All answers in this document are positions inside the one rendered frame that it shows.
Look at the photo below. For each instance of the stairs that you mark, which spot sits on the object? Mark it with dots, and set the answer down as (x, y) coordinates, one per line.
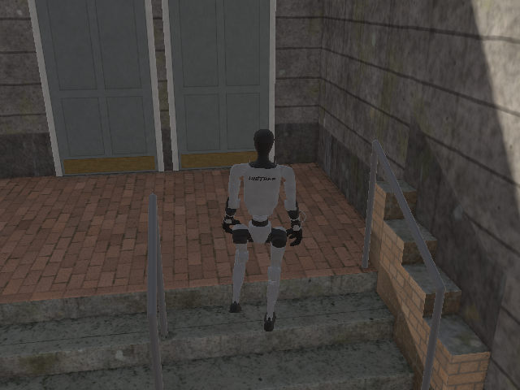
(330, 333)

